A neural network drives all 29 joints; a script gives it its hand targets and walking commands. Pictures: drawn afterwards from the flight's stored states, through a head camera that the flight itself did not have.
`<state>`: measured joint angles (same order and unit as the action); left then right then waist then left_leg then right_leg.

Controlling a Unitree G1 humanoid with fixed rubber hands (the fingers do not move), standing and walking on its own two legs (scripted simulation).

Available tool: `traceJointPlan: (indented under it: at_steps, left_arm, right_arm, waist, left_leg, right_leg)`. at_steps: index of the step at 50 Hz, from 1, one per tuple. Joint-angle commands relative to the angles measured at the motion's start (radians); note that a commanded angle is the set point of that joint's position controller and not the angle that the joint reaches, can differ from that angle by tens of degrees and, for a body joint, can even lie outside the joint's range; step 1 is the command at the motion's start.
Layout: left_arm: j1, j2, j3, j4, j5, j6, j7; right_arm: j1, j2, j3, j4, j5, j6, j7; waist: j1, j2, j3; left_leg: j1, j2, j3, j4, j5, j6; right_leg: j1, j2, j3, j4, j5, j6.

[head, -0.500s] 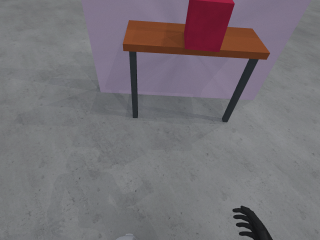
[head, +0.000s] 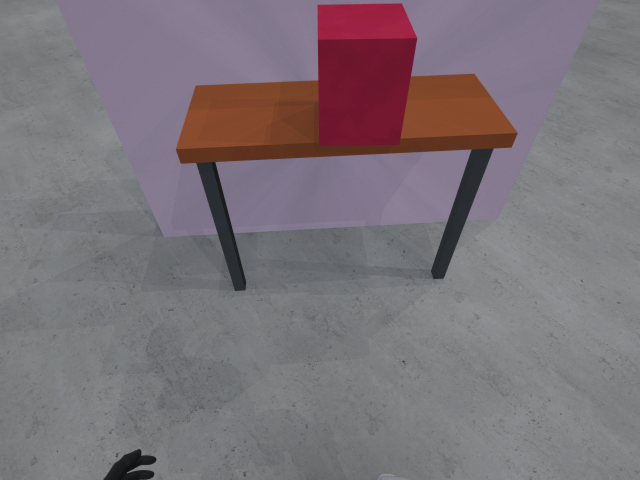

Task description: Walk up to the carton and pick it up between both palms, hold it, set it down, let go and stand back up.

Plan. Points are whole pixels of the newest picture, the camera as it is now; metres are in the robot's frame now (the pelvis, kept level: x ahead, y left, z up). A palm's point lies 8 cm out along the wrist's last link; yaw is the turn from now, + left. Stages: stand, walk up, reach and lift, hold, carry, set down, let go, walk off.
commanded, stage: walk up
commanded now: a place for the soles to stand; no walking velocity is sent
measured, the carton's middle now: (359, 76) +0.99 -0.15 +0.04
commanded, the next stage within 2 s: none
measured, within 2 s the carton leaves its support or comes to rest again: neither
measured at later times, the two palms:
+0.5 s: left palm (115, 472) +0.20 +0.27 -0.11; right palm (475, 330) +0.34 -0.25 -0.06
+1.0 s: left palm (199, 276) +0.48 +0.19 -0.06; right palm (508, 285) +0.45 -0.35 -0.10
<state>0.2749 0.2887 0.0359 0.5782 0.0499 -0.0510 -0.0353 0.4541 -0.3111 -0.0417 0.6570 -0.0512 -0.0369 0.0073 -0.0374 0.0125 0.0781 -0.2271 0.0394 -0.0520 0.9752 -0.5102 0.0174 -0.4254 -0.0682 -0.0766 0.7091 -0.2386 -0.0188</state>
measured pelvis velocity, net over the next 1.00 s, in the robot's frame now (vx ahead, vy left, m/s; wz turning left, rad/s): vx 0.39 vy -0.08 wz -0.01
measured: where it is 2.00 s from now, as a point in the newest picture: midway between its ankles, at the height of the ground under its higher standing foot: (343, 375)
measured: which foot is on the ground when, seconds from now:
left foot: up 0.00-0.38, down 0.40-0.86, up 0.88-1.00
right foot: down 0.00-0.40, up 0.42-0.82, down 0.84-1.00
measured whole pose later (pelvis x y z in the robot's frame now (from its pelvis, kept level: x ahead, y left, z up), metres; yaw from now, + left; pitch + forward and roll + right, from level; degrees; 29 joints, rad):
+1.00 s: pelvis +0.39 -0.08 +0.01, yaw -1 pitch -3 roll +1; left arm 0.34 0.28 0.04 0.62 0.03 -0.03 -0.01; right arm 0.42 -0.32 -0.03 0.62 -0.04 0.00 0.01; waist 0.01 0.03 0.09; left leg -0.40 0.04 0.01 1.19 -0.43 0.01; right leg -0.31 -0.04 -0.07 0.62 -0.26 -0.04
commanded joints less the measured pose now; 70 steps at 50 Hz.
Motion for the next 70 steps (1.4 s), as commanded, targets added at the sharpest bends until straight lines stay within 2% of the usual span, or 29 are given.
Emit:
traceJointPlan:
  at_steps: [1, 4, 9, 14, 16, 18, 19, 20, 21, 22, 25, 27, 31, 35, 39, 41, 42, 43, 44, 45, 49, 54, 56, 60, 63, 64, 65, 66, 70]
  left_arm:
    - [0.191, 0.207, 0.066, -0.011, -0.020, 0.007, 0.039]
    - [0.116, 0.143, 0.039, 0.008, -0.014, -0.006, 0.029]
    - [0.193, 0.149, 0.037, 0.062, -0.015, -0.022, 0.027]
    - [0.241, 0.187, 0.048, 0.080, -0.020, -0.008, 0.019]
    - [0.235, 0.190, 0.047, 0.077, -0.018, 0.002, 0.017]
    - [0.228, 0.168, 0.028, 0.071, -0.015, 0.009, 0.015]
    - [0.244, 0.134, 0.014, 0.048, -0.016, 0.011, 0.013]
    - [0.288, 0.067, -0.016, 0.026, -0.007, 0.015, 0.010]
    - [0.327, 0.110, 0.006, -0.008, -0.014, 0.030, 0.011]
    - [0.240, 0.178, 0.025, -0.011, 0.010, 0.054, 0.018]
    - [0.201, 0.130, 0.028, -0.010, -0.004, 0.061, 0.003]
    - [0.241, 0.107, 0.030, 0.008, -0.008, 0.057, -0.011]
    - [0.164, 0.075, 0.021, -0.002, -0.011, 0.054, -0.032]
    - [0.053, 0.058, 0.020, -0.025, -0.004, 0.038, -0.037]
    - [0.034, 0.065, 0.042, -0.041, -0.004, 0.020, -0.030]
    - [0.160, 0.101, 0.061, -0.009, -0.001, 0.005, -0.013]
    - [0.274, 0.147, 0.078, 0.023, 0.002, -0.002, 0.000]
    - [0.346, 0.220, 0.088, 0.024, 0.024, -0.007, 0.011]
    - [0.317, 0.293, 0.110, -0.001, -0.011, 0.008, 0.026]
    - [0.283, 0.261, 0.097, 0.007, -0.042, 0.016, 0.034]
    - [0.135, 0.156, 0.053, 0.004, -0.017, 0.013, 0.037]
    - [0.176, 0.145, 0.041, 0.041, -0.020, -0.009, 0.032]
    - [0.201, 0.159, 0.041, 0.050, -0.019, -0.006, 0.028]
    - [0.208, 0.174, 0.035, 0.043, -0.018, 0.015, 0.027]
    - [0.209, 0.139, 0.010, 0.016, -0.029, 0.021, 0.025]
    - [0.240, 0.085, -0.012, -0.003, -0.027, 0.021, 0.022]
    - [0.316, 0.048, -0.027, -0.014, -0.013, 0.039, 0.027]
    - [0.291, 0.113, 0.001, 0.000, -0.011, 0.072, 0.041]
    - [0.221, 0.102, 0.013, -0.003, -0.020, 0.084, 0.041]
  right_arm:
    - [-0.056, -0.101, -0.034, -0.141, 0.019, 0.005, 0.000]
    - [0.004, -0.061, -0.034, -0.106, 0.021, 0.006, 0.018]
    - [-0.134, -0.020, -0.018, -0.132, 0.012, 0.001, 0.030]
    - [-0.226, -0.011, -0.025, -0.152, 0.010, -0.007, 0.027]
    - [-0.202, -0.018, -0.034, -0.157, 0.011, -0.014, 0.019]
    - [-0.069, -0.044, -0.050, -0.130, 0.005, -0.029, 0.005]
    - [0.031, -0.076, -0.061, -0.107, -0.002, -0.033, -0.005]
    - [0.142, -0.157, -0.076, -0.100, -0.036, -0.035, -0.017]
    - [0.130, -0.228, -0.097, -0.119, -0.027, -0.023, -0.037]
    - [0.106, -0.208, -0.090, -0.102, 0.011, -0.012, -0.046]
    - [-0.046, -0.126, -0.048, -0.112, 0.016, -0.019, -0.043]
    - [-0.094, -0.108, -0.034, -0.094, 0.012, -0.033, -0.031]
    - [-0.068, -0.119, -0.033, -0.056, 0.008, -0.056, -0.025]
    - [-0.020, -0.152, -0.040, -0.042, 0.011, -0.056, -0.012]
    - [-0.004, -0.185, -0.046, -0.044, 0.005, -0.039, -0.009]
    - [-0.004, -0.162, -0.031, -0.051, 0.002, -0.027, -0.008]
    - [0.047, -0.099, -0.006, -0.054, 0.000, -0.021, -0.006]
    - [0.103, -0.018, 0.029, -0.083, -0.007, -0.018, 0.000]
    - [0.097, -0.079, -0.001, -0.124, 0.018, 0.000, -0.002]
    - [-0.027, -0.137, -0.019, -0.137, -0.004, 0.018, -0.011]
    - [0.035, -0.090, -0.024, -0.107, 0.024, 0.015, 0.007]
    - [-0.041, -0.042, -0.011, -0.121, 0.013, 0.013, 0.022]
    - [-0.097, -0.028, -0.007, -0.138, 0.013, 0.007, 0.024]
    - [-0.125, -0.008, -0.009, -0.143, 0.012, -0.002, 0.007]
    - [-0.012, -0.063, -0.027, -0.116, 0.002, -0.015, -0.012]
    - [0.034, -0.122, -0.042, -0.122, -0.013, -0.015, -0.022]
    - [0.062, -0.164, -0.044, -0.138, -0.003, -0.005, -0.029]
    - [0.034, -0.184, -0.064, -0.118, 0.030, 0.015, -0.039]
    - [-0.121, -0.105, -0.023, -0.127, 0.027, 0.019, -0.043]
  waist:
    - [0.109, -0.102, 0.026]
    - [0.048, -0.137, 0.023]
    - [0.088, -0.144, 0.013]
    - [0.112, -0.136, 0.008]
    - [0.087, -0.116, 0.032]
    - [0.012, -0.041, -0.008]
    - [-0.026, 0.001, -0.077]
    - [-0.071, 0.187, -0.194]
    - [-0.061, 0.194, -0.139]
    - [-0.071, 0.077, -0.109]
    - [0.000, 0.065, 0.054]
    - [0.036, 0.114, 0.044]
    - [0.031, 0.134, 0.051]
    - [-0.008, 0.127, 0.028]
    - [0.000, 0.112, 0.011]
    - [0.073, 0.022, -0.024]
    - [0.117, -0.104, -0.098]
    - [0.140, -0.305, -0.189]
    - [0.144, -0.326, -0.149]
    - [0.156, -0.178, -0.067]
    - [0.055, -0.129, 0.039]
    - [0.077, -0.159, 0.013]
    - [0.098, -0.161, 0.011]
    - [0.087, -0.139, -0.021]
    - [0.012, -0.016, -0.085]
    - [-0.016, 0.132, -0.154]
    - [-0.001, 0.187, -0.175]
    - [-0.018, 0.143, -0.147]
    - [0.028, 0.107, -0.014]
  left_leg:
    - [-0.493, 0.007, -0.019, 0.367, 0.094, 0.001]
    - [-0.344, 0.038, 0.000, 0.189, 0.169, -0.012]
    - [-0.375, 0.046, 0.064, -0.122, 0.249, -0.024]
    - [-0.216, 0.003, 0.117, -0.297, 0.335, 0.005]
    - [-0.145, -0.008, 0.119, -0.339, 0.317, 0.027]
    - [0.068, -0.040, 0.119, -0.415, 0.336, 0.052]
    - [0.212, -0.007, 0.062, -0.446, 0.313, 0.069]
    - [0.384, 0.264, -0.323, -0.505, 0.095, 0.147]
    - [0.387, 0.443, -0.703, -0.676, -0.043, 0.250]
    - [0.287, 0.461, -0.720, -0.699, -0.137, 0.296]
    - [0.051, 0.307, -0.316, -0.713, 0.109, 0.215]
    - [-0.057, 0.226, -0.189, -0.733, 0.177, 0.199]
    - [-0.047, 0.215, -0.093, -0.746, 0.264, 0.228]
    - [0.001, 0.193, -0.021, -0.700, 0.309, 0.202]
    - [-0.010, 0.245, -0.034, -0.634, 0.294, 0.190]
    - [-0.078, 0.208, 0.015, -0.448, 0.322, 0.145]
    - [-0.127, 0.128, 0.090, -0.192, 0.336, 0.103]
    - [-0.267, 0.043, 0.159, 0.112, 0.107, 0.040]
    - [-0.447, -0.063, 0.120, 0.230, -0.091, 0.002]
    - [-0.448, 0.006, 0.019, 0.324, -0.048, 0.007]
    - [-0.341, 0.058, 0.003, 0.188, 0.132, -0.007]
    - [-0.329, 0.044, 0.059, -0.053, 0.192, -0.038]
    - [-0.292, 0.038, 0.079, -0.188, 0.232, -0.034]
    - [-0.106, -0.028, 0.135, -0.330, 0.356, -0.008]
    - [0.172, -0.011, 0.072, -0.459, 0.493, 0.051]
    - [0.270, 0.189, -0.169, -0.505, 0.487, 0.113]
    - [0.249, 0.403, -0.455, -0.570, 0.506, 0.223]
    - [0.179, 0.439, -0.514, -0.618, 0.303, 0.320]
    - [-0.058, 0.243, -0.200, -0.646, 0.390, 0.215]
  right_leg:
    - [0.307, -0.314, 0.516, -0.439, -0.230, -0.214]
    - [0.151, -0.194, 0.269, -0.453, -0.126, -0.175]
    - [0.256, -0.179, 0.185, -0.441, 0.052, -0.196]
    - [0.235, -0.186, 0.154, -0.406, 0.050, -0.182]
    - [0.203, -0.194, 0.158, -0.371, 0.044, -0.178]
    - [0.127, -0.150, 0.106, -0.176, 0.119, -0.144]
    - [0.058, -0.087, 0.036, 0.021, 0.097, -0.100]
    - [-0.103, -0.011, -0.036, 0.372, -0.116, -0.037]
    - [-0.266, 0.084, 0.008, 0.481, -0.368, 0.003]
    - [-0.290, 0.014, 0.100, 0.594, -0.316, 0.003]
    - [-0.263, -0.032, 0.134, 0.527, -0.152, 0.019]
    - [-0.153, -0.033, 0.121, 0.454, -0.097, 0.037]
    - [-0.165, -0.054, 0.098, 0.273, -0.009, 0.053]
    - [-0.096, -0.045, 0.057, 0.038, 0.089, 0.034]
    - [0.053, -0.017, 0.030, -0.082, 0.072, -0.003]
    - [0.258, 0.026, 0.016, -0.151, 0.058, -0.022]
    - [0.409, 0.018, 0.069, -0.176, 0.000, -0.046]
    - [0.533, -0.217, 0.390, -0.233, -0.137, -0.115]
    - [0.524, -0.355, 0.744, -0.429, -0.305, -0.243]
    - [0.379, -0.366, 0.758, -0.482, -0.408, -0.265]
    - [0.171, -0.195, 0.329, -0.434, -0.071, -0.178]
    - [0.213, -0.172, 0.237, -0.428, 0.062, -0.221]
    - [0.224, -0.161, 0.214, -0.413, 0.073, -0.216]
    - [0.175, -0.147, 0.154, -0.267, 0.370, -0.176]
    - [0.033, -0.083, 0.113, -0.063, 0.214, -0.073]
    - [-0.055, -0.016, 0.044, 0.145, -0.002, -0.023]
    - [-0.084, 0.066, 0.039, 0.338, -0.418, 0.020]
    - [-0.123, 0.049, 0.065, 0.438, -0.449, 0.027]
    - [-0.058, 0.003, 0.127, 0.330, -0.265, 0.045]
